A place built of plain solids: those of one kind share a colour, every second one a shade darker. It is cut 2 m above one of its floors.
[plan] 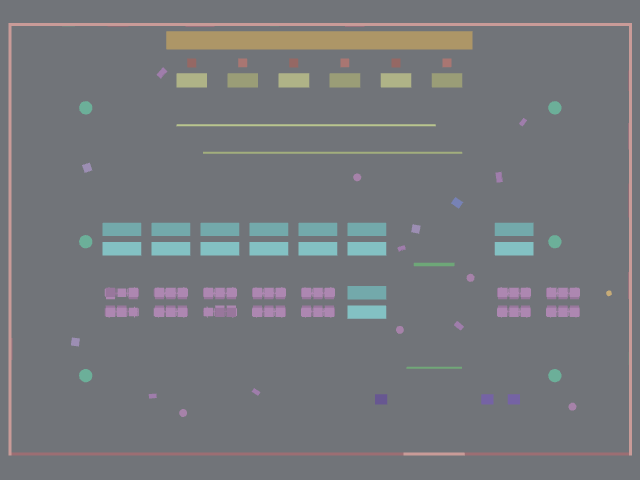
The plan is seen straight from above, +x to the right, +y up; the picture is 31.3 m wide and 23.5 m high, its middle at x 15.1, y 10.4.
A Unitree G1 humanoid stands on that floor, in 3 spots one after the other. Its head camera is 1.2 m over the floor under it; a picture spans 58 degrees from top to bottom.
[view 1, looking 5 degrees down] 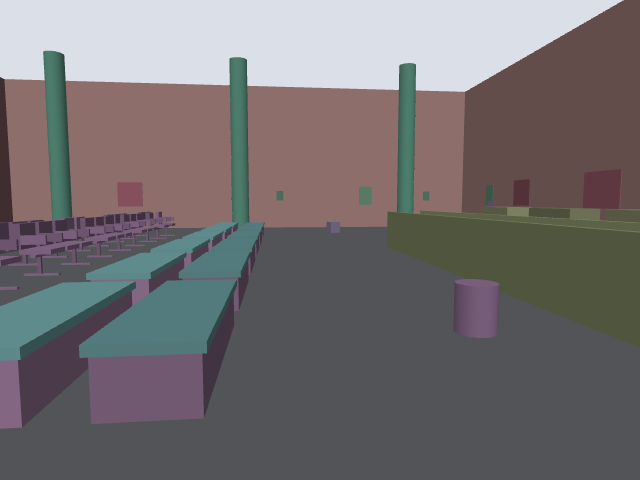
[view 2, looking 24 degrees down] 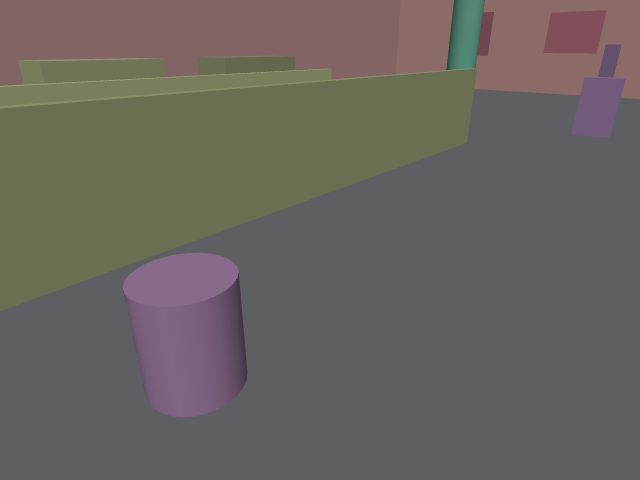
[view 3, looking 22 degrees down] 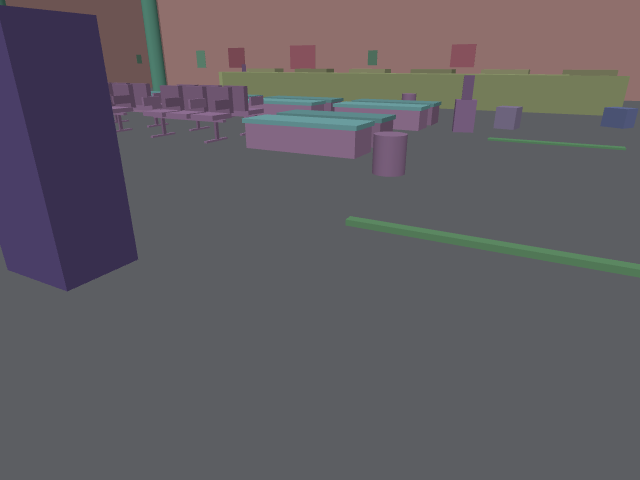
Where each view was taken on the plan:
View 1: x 20.69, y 11.62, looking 174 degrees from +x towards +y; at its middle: ground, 13.77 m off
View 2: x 16.23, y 12.22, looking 41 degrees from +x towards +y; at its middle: ground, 2.95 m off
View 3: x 20.69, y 1.10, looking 118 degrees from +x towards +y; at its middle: ground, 3.20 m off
